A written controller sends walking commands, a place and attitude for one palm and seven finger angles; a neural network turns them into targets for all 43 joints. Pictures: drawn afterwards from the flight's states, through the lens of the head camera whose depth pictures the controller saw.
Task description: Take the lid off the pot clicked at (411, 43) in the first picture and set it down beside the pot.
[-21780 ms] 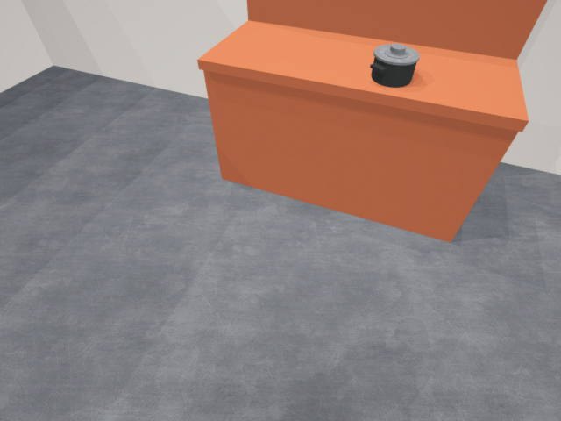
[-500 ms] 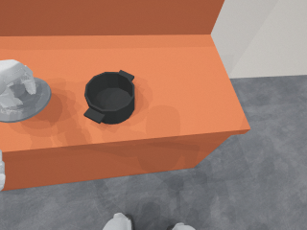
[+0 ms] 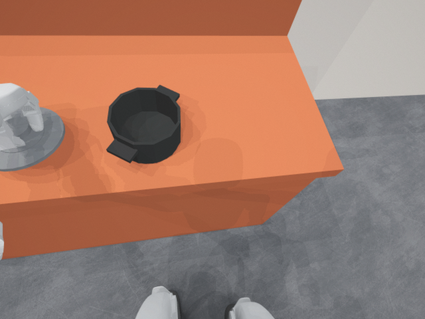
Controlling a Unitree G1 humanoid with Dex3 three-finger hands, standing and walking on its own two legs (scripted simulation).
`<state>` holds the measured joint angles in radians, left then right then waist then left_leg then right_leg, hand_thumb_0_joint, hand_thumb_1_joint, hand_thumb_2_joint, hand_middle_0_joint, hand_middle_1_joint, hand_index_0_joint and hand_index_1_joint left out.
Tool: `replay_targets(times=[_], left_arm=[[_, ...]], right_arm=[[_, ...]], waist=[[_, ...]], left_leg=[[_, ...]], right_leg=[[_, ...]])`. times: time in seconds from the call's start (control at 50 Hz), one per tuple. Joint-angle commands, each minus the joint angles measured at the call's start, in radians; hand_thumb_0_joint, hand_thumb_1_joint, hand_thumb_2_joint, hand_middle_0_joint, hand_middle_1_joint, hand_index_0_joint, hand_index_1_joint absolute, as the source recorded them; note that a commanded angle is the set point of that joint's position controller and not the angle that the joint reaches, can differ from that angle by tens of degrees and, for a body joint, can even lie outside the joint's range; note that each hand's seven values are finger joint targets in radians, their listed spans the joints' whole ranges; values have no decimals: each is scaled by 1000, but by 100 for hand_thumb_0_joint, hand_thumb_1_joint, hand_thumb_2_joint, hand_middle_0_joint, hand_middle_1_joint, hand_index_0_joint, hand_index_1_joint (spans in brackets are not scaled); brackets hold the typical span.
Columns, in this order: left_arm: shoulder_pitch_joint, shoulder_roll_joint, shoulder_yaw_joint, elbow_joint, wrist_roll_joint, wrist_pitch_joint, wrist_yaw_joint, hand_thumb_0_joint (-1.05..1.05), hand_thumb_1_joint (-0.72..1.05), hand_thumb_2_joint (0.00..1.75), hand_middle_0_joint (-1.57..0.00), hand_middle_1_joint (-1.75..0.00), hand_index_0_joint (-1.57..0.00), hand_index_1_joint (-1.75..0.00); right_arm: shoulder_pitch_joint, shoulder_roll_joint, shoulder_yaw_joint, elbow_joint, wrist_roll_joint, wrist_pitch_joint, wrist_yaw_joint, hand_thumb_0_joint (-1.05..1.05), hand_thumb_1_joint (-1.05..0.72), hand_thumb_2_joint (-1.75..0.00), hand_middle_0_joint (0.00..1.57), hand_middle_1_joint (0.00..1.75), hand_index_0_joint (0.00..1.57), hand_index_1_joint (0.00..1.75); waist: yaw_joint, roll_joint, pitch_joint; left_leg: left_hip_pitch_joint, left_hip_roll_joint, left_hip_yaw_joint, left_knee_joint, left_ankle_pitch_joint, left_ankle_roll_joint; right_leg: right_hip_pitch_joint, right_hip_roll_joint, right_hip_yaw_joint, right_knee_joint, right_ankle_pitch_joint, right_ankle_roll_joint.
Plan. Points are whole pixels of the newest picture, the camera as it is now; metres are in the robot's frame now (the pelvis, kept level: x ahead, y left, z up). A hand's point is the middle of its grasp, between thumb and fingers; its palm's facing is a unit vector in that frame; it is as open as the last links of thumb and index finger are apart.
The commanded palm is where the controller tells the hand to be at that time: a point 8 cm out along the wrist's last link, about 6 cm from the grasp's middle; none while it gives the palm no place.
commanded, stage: lower the lid onto the table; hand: left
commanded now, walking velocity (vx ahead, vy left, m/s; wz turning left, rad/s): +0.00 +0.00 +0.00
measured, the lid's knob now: (15, 129) +0.48 +0.35 +0.00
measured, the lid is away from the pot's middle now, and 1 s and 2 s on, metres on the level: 0.24 0.26 0.26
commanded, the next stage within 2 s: open the fingers wide in 0.26 s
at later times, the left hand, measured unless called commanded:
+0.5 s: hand (10, 148) +0.44 +0.35 +0.00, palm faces -0.46 -0.14 -0.88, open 6.7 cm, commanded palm +0.48 +0.34 +0.06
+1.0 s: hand (5, 152) +0.43 +0.35 +0.00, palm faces -0.43 -0.12 -0.89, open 8.1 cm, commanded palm +0.47 +0.33 +0.06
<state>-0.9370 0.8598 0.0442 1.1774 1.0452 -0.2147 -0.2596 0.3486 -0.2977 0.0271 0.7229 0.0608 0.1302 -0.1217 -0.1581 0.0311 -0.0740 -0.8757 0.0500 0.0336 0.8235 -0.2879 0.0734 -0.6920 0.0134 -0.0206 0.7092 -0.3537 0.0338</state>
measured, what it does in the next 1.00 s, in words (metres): stands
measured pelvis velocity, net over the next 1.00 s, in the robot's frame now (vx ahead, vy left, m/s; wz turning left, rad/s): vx -0.02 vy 0.02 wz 0.01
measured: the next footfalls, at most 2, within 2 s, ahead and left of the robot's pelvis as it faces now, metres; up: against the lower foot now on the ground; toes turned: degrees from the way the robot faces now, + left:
none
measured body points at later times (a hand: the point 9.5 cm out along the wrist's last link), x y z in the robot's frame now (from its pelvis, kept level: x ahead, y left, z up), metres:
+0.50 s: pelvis -0.01 +0.01 -0.01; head +0.12 +0.05 +0.42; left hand +0.46 +0.36 +0.05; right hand -0.01 -0.28 -0.11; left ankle +0.05 +0.07 -0.70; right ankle -0.02 -0.17 -0.70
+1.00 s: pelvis -0.02 +0.02 -0.01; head +0.09 +0.06 +0.43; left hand +0.45 +0.36 +0.05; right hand +0.00 -0.27 -0.11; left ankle +0.05 +0.07 -0.70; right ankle -0.02 -0.17 -0.70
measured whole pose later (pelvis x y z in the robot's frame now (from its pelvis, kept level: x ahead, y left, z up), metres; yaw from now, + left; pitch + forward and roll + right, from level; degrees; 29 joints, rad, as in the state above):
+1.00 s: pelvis -0.02 +0.02 -0.01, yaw +0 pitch +18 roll -6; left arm -0.88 0.77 0.00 1.14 1.04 -0.15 -0.16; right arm 0.33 -0.29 0.02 0.70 0.06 0.14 -0.08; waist -0.13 0.03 -0.09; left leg -0.91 0.03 0.03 0.87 -0.28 0.11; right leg -0.72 0.00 -0.02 0.76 -0.36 0.00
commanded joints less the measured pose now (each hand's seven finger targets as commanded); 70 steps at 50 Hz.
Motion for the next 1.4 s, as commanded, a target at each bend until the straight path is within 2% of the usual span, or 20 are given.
replay_targets(times=[0.0,0.06,0.32,0.34,0.4,0.44,0.46,0.52,0.64,0.72,0.78,0.84,0.86,0.94,1.0,1.08,1.14,1.28,1.32,1.38], left_arm=[[-471,369,88,-249,-17,-11,56,0,57,101,-75,-108,-93,-116],[-442,416,116,-218,-10,-5,66,0,57,101,-75,-108,-93,-116],[-460,377,79,-219,-5,-20,52,0,57,101,-75,-108,-93,-116],[-201,357,164,-210,-20,-15,50,0,57,101,-75,-108,-93,-116],[-310,372,173,-361,-27,-24,69,0,54,96,-71,-107,-88,-114],[-335,339,128,-272,-12,1,89,0,51,94,-69,-107,-85,-114],[-332,350,124,-228,-12,13,99,0,50,92,-68,-106,-83,-113],[-359,342,118,-313,0,11,115,0,46,88,-64,-105,-79,-112],[-383,227,35,-287,-27,32,106,0,38,81,-58,-103,-69,-108],[-378,297,98,-349,-22,8,117,0,33,76,-53,-102,-63,-106],[-353,233,51,-257,-25,30,135,0,30,72,-50,-101,-58,-105],[-379,257,60,-283,-13,38,150,0,26,68,-47,-100,-53,-103],[-360,215,35,-259,-12,48,153,0,24,67,-46,-100,-52,-102],[-371,190,3,-189,-14,75,137,0,18,65,-42,-97,-46,-99],[-400,209,21,-253,-13,67,121,0,13,63,-39,-95,-42,-96],[-372,195,3,-171,-15,75,104,0,7,60,-35,-92,-37,-93],[-402,221,26,-242,-7,58,98,0,2,58,-32,-91,-32,-91],[-371,174,10,-203,-7,73,115,0,2,58,-32,-91,-32,-91],[-379,218,42,-217,-5,68,118,0,2,58,-33,-90,-33,-90],[-399,193,18,-199,-4,83,125,0,1,59,-33,-90,-33,-90]], right_arm=[[157,-211,-71,-34,-4,-12,-26,0,-90,-90,20,30,20,30],[156,-214,-65,-40,-7,-6,-25,0,-90,-90,20,30,20,30],[161,-213,-63,-37,-7,4,-26,0,-90,-90,20,30,20,30],[150,-187,-82,-76,-15,13,-1,0,-90,-90,20,30,20,30],[125,-197,-90,-65,-21,43,15,0,-90,-90,20,30,20,30],[133,-202,-89,-50,-15,45,16,0,-90,-90,20,30,20,30],[130,-205,-83,-53,-8,42,16,0,-90,-90,20,30,20,30],[131,-200,-87,-54,-11,34,12,0,-90,-90,20,30,20,30],[125,-201,-91,-49,-7,28,19,0,-90,-90,20,30,20,30],[124,-200,-89,-58,-11,15,7,0,-90,-90,20,30,20,30],[115,-201,-87,-54,-5,11,10,0,-90,-90,20,30,20,30],[115,-205,-85,-61,-6,5,12,0,-90,-90,20,30,20,30],[115,-201,-86,-64,-6,4,14,0,-90,-90,20,30,20,30],[122,-207,-84,-61,-2,2,19,0,-90,-90,20,30,20,30],[131,-205,-87,-65,-7,-2,18,0,-90,-90,20,30,20,30],[136,-206,-83,-63,-4,0,17,0,-90,-90,20,30,20,30],[143,-205,-90,-61,-10,1,16,0,-90,-90,20,30,20,30],[145,-201,-96,-58,-11,13,29,0,-90,-90,20,30,20,30],[151,-207,-94,-60,-13,14,28,0,-90,-90,20,30,20,30],[148,-206,-94,-58,-10,9,28,0,-90,-90,20,30,20,30]], waist=[[0,213,-499],[3,206,-497],[-17,235,-491],[73,260,-535],[41,262,-593],[13,211,-479],[12,185,-428],[31,277,-512],[6,200,-444],[28,239,-509],[8,173,-410],[27,209,-438],[18,190,-432],[8,149,-389],[22,199,-464],[8,141,-404],[19,208,-468],[14,176,-433],[24,183,-458],[12,155,-439]], left_leg=[[684,0,-82,-41,335,3],[638,-8,-72,-24,321,3],[629,6,-96,11,289,0],[663,-14,-99,8,363,-11],[725,1,-106,15,474,-13],[660,2,-111,-4,320,-10],[608,-3,-109,-21,226,-6],[712,-2,-125,-34,274,-16],[680,3,-138,-53,209,-10],[744,6,-156,-61,255,-18],[663,5,-150,-75,132,-12],[667,0,-153,-84,120,-15],[668,-1,-155,-87,117,-16],[621,-1,-148,-78,75,-11],[679,0,-159,-72,153,-16],[606,-5,-151,-67,87,-9],[681,3,-164,-64,154,-17],[674,7,-178,-75,131,-23],[682,8,-188,-79,150,-27],[653,6,-179,-80,104,-18]], right_leg=[[-148,68,-63,-70,152,-76],[-138,71,-61,-59,154,-72],[-247,79,-70,-16,92,-76],[-190,78,-84,-18,112,-92],[-187,76,-75,-23,169,-84],[-238,80,-80,-33,90,-78],[-233,78,-77,-37,51,-79],[-228,73,-75,-36,65,-90],[-249,72,-72,-52,50,-83],[-220,69,-69,-50,62,-88],[-246,65,-69,-57,21,-84],[-230,62,-65,-51,21,-90],[-237,65,-68,-54,20,-89],[-255,63,-65,-51,2,-84],[-244,64,-67,-41,30,-91],[-257,68,-65,-44,1,-85],[-265,68,-65,-37,22,-90],[-294,72,-66,-41,6,-89],[-284,73,-63,-33,10,-90],[-276,70,-61,-44,5,-87]])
